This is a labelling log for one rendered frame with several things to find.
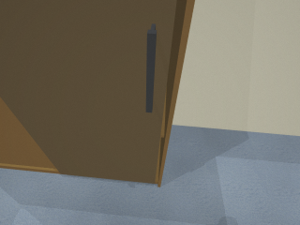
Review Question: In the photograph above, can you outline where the wardrobe door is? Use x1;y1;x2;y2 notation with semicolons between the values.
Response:
0;0;177;184
0;98;56;169

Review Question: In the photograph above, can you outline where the handle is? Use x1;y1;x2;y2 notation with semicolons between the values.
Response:
145;23;157;113

